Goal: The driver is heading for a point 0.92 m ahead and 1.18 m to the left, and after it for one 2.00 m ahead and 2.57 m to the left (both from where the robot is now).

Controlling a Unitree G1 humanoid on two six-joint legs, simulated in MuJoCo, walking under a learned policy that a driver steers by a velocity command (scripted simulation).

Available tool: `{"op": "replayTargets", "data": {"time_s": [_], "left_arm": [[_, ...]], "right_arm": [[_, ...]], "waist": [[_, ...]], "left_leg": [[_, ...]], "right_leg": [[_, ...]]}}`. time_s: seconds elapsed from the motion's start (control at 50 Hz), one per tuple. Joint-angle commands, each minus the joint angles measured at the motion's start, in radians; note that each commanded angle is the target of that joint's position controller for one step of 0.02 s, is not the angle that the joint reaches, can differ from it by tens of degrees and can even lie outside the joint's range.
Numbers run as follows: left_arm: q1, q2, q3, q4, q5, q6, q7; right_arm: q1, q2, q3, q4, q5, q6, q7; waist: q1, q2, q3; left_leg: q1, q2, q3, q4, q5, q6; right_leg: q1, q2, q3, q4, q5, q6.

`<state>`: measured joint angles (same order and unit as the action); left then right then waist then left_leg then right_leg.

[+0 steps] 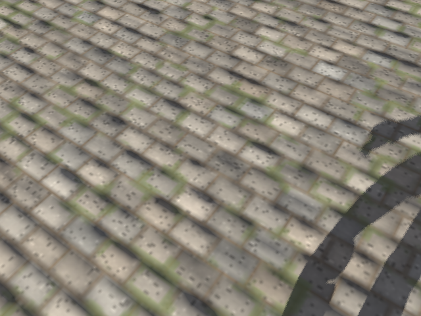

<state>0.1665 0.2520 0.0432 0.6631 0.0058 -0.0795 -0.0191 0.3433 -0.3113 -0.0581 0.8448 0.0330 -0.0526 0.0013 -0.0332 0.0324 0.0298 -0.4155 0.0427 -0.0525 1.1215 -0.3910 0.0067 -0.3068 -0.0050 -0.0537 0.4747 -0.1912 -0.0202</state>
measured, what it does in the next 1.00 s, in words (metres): walks ahead, turning left: left foot, then right foot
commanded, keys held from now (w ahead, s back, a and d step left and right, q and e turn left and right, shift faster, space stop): w+q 1.00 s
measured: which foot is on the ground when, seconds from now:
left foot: up 0.00-0.34, down 0.36-0.88, up 0.90-1.00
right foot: down 0.00-0.36, up 0.38-0.86, down 0.88-1.00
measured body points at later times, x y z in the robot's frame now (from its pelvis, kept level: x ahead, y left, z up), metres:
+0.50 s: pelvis +0.25 +0.09 -0.01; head +0.28 +0.12 +0.44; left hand +0.27 +0.39 -0.12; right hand +0.46 -0.13 -0.10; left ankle +0.29 +0.17 -0.74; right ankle +0.21 -0.10 -0.64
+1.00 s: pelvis +0.54 +0.15 +0.00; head +0.56 +0.16 +0.44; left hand +0.53 +0.47 -0.09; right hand +0.75 -0.04 -0.12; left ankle +0.37 +0.20 -0.65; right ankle +0.64 +0.09 -0.74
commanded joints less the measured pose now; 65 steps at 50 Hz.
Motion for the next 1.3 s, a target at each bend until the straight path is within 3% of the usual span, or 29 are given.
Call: {"op": "replayTargets", "data": {"time_s": [0.02, 0.08, 0.18, 0.28, 0.32, 0.36, 0.38, 0.4, 0.42, 0.44, 0.46, 0.48, 0.5, 0.56, 0.6, 0.68, 0.76, 0.82, 0.86, 0.88, 0.9, 0.92, 0.94, 0.96, 1.0, 1.04, 1.08, 1.22, 1.3], "left_arm": [[0.044, 0.099, 0.039, -0.009, 0.006, -0.023, 0.002], [0.043, 0.124, 0.053, 0.023, 0.006, -0.037, 0.012], [0.070, 0.176, 0.071, 0.063, -0.001, -0.026, 0.027], [0.121, 0.220, 0.089, 0.107, -0.029, 0.000, 0.030], [0.113, 0.252, 0.098, 0.110, -0.038, 0.014, 0.033], [0.102, 0.239, 0.089, 0.104, -0.043, 0.028, 0.036], [0.136, 0.172, 0.062, 0.083, -0.004, 0.022, 0.038], [0.206, 0.060, 0.024, 0.028, 0.015, -0.006, 0.029], [0.077, 0.165, 0.041, 0.021, -0.028, -0.035, 0.019], [0.015, 0.190, 0.048, -0.002, -0.053, -0.051, 0.015], [0.012, 0.178, 0.045, 0.010, -0.034, -0.059, 0.023], [0.019, 0.181, 0.051, 0.021, -0.008, -0.059, 0.031], [0.039, 0.184, 0.055, 0.027, -0.001, -0.049, 0.029], [0.034, 0.150, 0.050, 0.023, 0.011, -0.020, 0.028], [-0.039, 0.130, 0.043, 0.000, 0.012, -0.014, 0.030], [-0.181, 0.099, 0.028, -0.034, 0.002, -0.024, 0.015], [-0.262, 0.120, 0.030, -0.062, -0.011, -0.041, -0.006], [-0.226, 0.149, 0.042, -0.056, -0.014, -0.054, -0.013], [-0.071, 0.186, 0.064, -0.018, -0.007, -0.063, -0.002], [0.074, 0.231, 0.078, -0.003, 0.010, -0.065, 0.006], [0.190, 0.310, 0.097, 0.024, 0.022, -0.053, 0.009], [0.194, 0.241, 0.084, 0.033, -0.008, -0.045, 0.000], [0.141, 0.167, 0.063, 0.019, -0.013, -0.038, 0.004], [0.087, 0.144, 0.054, 0.014, -0.004, -0.029, 0.008], [0.038, 0.109, 0.039, 0.030, 0.008, -0.026, 0.011], [0.034, 0.110, 0.041, 0.046, 0.002, -0.033, 0.011], [0.040, 0.137, 0.050, 0.066, -0.004, -0.040, 0.011], [0.074, 0.196, 0.062, 0.108, -0.009, -0.023, 0.020], [0.091, 0.239, 0.072, 0.127, -0.028, 0.009, 0.031]], "right_arm": [[-0.019, -0.056, -0.022, -0.083, -0.001, 0.006, -0.001], [-0.072, -0.030, -0.018, -0.115, -0.007, 0.024, 0.003], [-0.211, -0.008, -0.003, -0.165, -0.012, 0.019, 0.034], [-0.321, -0.036, -0.008, -0.229, -0.013, 0.025, 0.056], [-0.281, -0.067, -0.025, -0.237, -0.016, 0.031, 0.058], [-0.015, -0.155, -0.080, -0.170, -0.009, 0.040, 0.044], [0.117, -0.255, -0.112, -0.143, -0.001, 0.051, 0.021], [0.051, -0.330, -0.109, -0.176, -0.004, 0.033, 0.025], [0.061, -0.234, -0.084, -0.195, -0.007, 0.014, 0.036], [0.028, -0.188, -0.069, -0.185, -0.013, -0.002, 0.038], [-0.028, -0.161, -0.060, -0.190, -0.011, -0.009, 0.037], [-0.090, -0.130, -0.051, -0.201, -0.017, -0.009, 0.033], [-0.122, -0.109, -0.042, -0.218, -0.030, -0.009, 0.027], [-0.110, -0.121, -0.046, -0.214, -0.026, -0.016, 0.011], [-0.074, -0.140, -0.051, -0.198, -0.022, -0.016, -0.003], [-0.018, -0.143, -0.053, -0.171, -0.014, -0.005, -0.018], [0.041, -0.140, -0.054, -0.140, -0.006, 0.006, -0.024], [0.038, -0.140, -0.058, -0.137, -0.008, 0.018, -0.031], [0.007, -0.112, -0.049, -0.150, -0.010, 0.022, -0.027], [-0.003, -0.062, -0.029, -0.171, -0.024, 0.019, -0.021], [0.138, 0.009, -0.008, -0.190, -0.004, 0.011, -0.021], [0.158, -0.072, -0.014, -0.182, 0.009, 0.006, -0.023], [0.057, -0.145, -0.035, -0.181, 0.008, 0.010, -0.023], [-0.016, -0.151, -0.039, -0.195, -0.003, 0.015, -0.024], [-0.060, -0.119, -0.043, -0.213, -0.013, 0.019, -0.015], [-0.045, -0.070, -0.035, -0.217, -0.002, 0.030, -0.008], [-0.078, -0.046, -0.028, -0.239, -0.007, 0.037, -0.006], [-0.252, -0.018, -0.010, -0.286, -0.010, 0.019, 0.030], [-0.301, -0.040, -0.023, -0.327, -0.019, 0.018, 0.055]], "waist": [[0.036, -0.153, -0.031], [0.025, -0.109, 0.002], [0.066, -0.081, 0.038], [0.086, -0.077, 0.068], [0.046, -0.103, 0.016], [-0.099, -0.077, -0.135], [-0.126, 0.094, -0.217], [-0.001, 0.263, -0.332], [-0.087, 0.104, -0.344], [-0.076, 0.075, -0.205], [-0.034, 0.000, -0.136], [0.005, -0.007, -0.094], [0.035, 0.016, -0.087], [0.049, 0.011, -0.072], [0.028, 0.007, -0.042], [-0.026, 0.044, -0.013], [-0.051, 0.050, 0.001], [-0.022, 0.085, -0.009], [0.062, 0.093, -0.085], [0.129, 0.028, -0.226], [0.089, -0.259, -0.377], [0.091, -0.306, -0.362], [0.117, -0.188, -0.209], [0.108, -0.118, -0.117], [0.067, -0.121, -0.026], [0.050, -0.147, -0.016], [0.048, -0.127, -0.001], [0.103, -0.083, 0.029], [0.090, -0.106, 0.028]], "left_leg": [[-0.238, 0.091, -0.047, 0.032, 0.103, -0.011], [-0.277, 0.098, -0.052, -0.051, 0.185, -0.029], [-0.236, 0.081, 0.007, -0.332, 0.399, -0.015], [-0.229, 0.053, 0.069, -0.462, 0.318, 0.044], [-0.122, -0.008, 0.129, -0.472, 0.217, 0.084], [0.265, -0.108, 0.166, -0.538, 0.241, 0.148], [0.549, 0.054, -0.107, -0.566, 0.275, 0.217], [0.772, 0.260, -0.707, -0.740, -0.005, 0.405], [0.764, 0.284, -0.760, -0.851, -0.084, 0.378], [0.664, 0.260, -0.624, -0.859, -0.022, 0.337], [0.527, 0.215, -0.509, -0.848, 0.087, 0.302], [0.405, 0.175, -0.415, -0.851, 0.207, 0.278], [0.334, 0.148, -0.367, -0.871, 0.281, 0.271], [0.241, 0.116, -0.283, -0.904, 0.443, 0.285], [0.223, 0.092, -0.244, -0.910, 0.466, 0.270], [0.193, 0.044, -0.214, -0.896, 0.356, 0.214], [0.263, 0.077, -0.297, -0.831, 0.311, 0.204], [0.333, 0.105, -0.373, -0.746, 0.364, 0.186], [0.308, 0.051, -0.356, -0.606, 0.486, 0.147], [0.196, -0.005, -0.293, -0.363, 0.406, 0.113], [-0.165, -0.162, -0.155, -0.017, -0.067, 0.030], [-0.326, -0.099, -0.151, 0.143, -0.201, 0.015], [-0.370, -0.051, -0.148, 0.189, -0.110, 0.006], [-0.347, -0.015, -0.104, 0.174, -0.033, 0.000], [-0.284, 0.040, -0.092, 0.090, 0.050, 0.000], [-0.245, 0.060, -0.064, 0.045, 0.074, -0.002], [-0.276, 0.074, -0.055, -0.016, 0.113, -0.011], [-0.244, 0.059, 0.028, -0.370, 0.420, -0.002], [-0.162, 0.000, 0.101, -0.498, 0.362, 0.033]], "right_leg": [[0.212, -0.265, 0.245, -0.299, 0.086, -0.162], [0.197, -0.274, 0.135, -0.338, 0.209, -0.177], [0.216, -0.256, -0.033, -0.357, 0.240, -0.152], [0.347, -0.296, -0.103, -0.294, 0.316, -0.115], [0.382, -0.293, -0.137, -0.159, 0.627, -0.093], [0.268, -0.230, -0.192, 0.220, 0.757, -0.039], [-0.002, -0.170, -0.198, 0.560, 0.298, 0.017], [-0.372, 0.039, -0.010, 0.844, -0.438, 0.065], [-0.470, 0.005, 0.149, 0.908, -0.401, 0.044], [-0.531, -0.034, 0.135, 0.869, -0.298, 0.019], [-0.484, -0.079, 0.136, 0.790, -0.212, 0.009], [-0.411, -0.106, 0.139, 0.705, -0.155, 0.015], [-0.347, -0.122, 0.147, 0.671, -0.115, 0.019], [-0.306, -0.107, 0.123, 0.563, -0.043, 0.060], [-0.336, -0.088, 0.116, 0.435, 0.065, 0.085], [-0.268, -0.031, 0.112, 0.157, 0.278, 0.093], [-0.236, -0.002, 0.135, 0.035, 0.284, 0.071], [-0.178, 0.006, 0.145, -0.004, 0.165, 0.037], [0.056, 0.004, 0.117, -0.059, 0.155, -0.014], [0.325, -0.130, 0.232, -0.019, 0.125, -0.076], [0.701, -0.369, 0.657, -0.062, -0.033, -0.239], [0.703, -0.430, 0.864, -0.145, -0.276, -0.260], [0.571, -0.382, 0.716, -0.175, -0.321, -0.210], [0.437, -0.336, 0.566, -0.189, -0.217, -0.173], [0.260, -0.262, 0.382, -0.241, -0.025, -0.146], [0.202, -0.239, 0.281, -0.287, 0.047, -0.151], [0.191, -0.251, 0.214, -0.320, 0.118, -0.172], [0.251, -0.227, -0.024, -0.331, 0.280, -0.140], [0.331, -0.241, -0.099, -0.201, 0.629, -0.098]]}}
Velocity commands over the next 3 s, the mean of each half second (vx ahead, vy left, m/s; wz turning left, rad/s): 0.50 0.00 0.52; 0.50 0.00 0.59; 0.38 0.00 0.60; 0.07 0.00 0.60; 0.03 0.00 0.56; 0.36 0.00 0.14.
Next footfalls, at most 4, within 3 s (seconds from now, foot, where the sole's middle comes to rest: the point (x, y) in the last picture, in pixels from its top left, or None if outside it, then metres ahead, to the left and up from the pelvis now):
0.36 left None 0.33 0.18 -0.77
0.88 right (186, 257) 0.68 0.12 -0.77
1.38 left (76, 251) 0.72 0.49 -0.77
1.84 right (110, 201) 0.92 0.40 -0.77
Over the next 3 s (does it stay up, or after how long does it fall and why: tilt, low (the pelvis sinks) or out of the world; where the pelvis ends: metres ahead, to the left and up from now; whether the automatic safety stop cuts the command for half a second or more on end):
stays up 0.77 0.55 0.01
